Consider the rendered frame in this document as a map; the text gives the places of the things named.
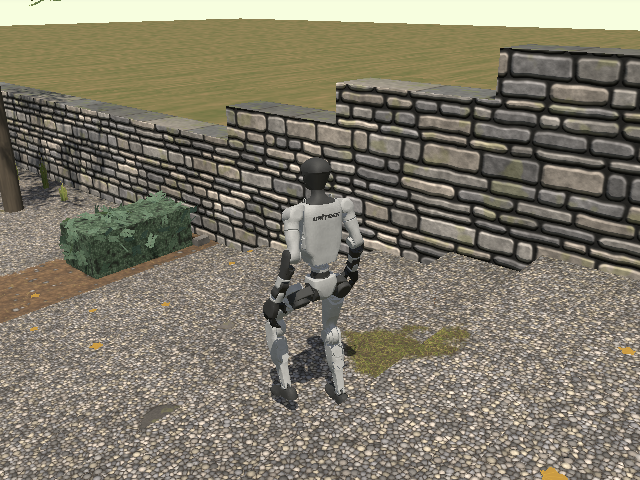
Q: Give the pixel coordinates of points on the robot left upper arm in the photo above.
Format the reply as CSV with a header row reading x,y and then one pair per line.
x,y
291,217

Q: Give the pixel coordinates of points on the robot right upper arm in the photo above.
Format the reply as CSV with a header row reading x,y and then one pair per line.
x,y
349,219

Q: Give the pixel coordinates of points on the right robot forearm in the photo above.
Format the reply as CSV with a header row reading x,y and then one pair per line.
x,y
354,258

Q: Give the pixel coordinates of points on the left robot shin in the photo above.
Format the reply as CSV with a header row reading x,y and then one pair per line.
x,y
278,349

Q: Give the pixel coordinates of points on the robot right hand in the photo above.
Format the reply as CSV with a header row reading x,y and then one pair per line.
x,y
353,276

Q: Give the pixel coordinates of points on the right robot foot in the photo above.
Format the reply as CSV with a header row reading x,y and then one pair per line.
x,y
330,390

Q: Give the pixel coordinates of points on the robot left hand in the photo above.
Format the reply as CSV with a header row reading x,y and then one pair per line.
x,y
270,310

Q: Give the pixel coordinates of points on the left robot forearm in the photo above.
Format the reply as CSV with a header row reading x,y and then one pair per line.
x,y
282,283

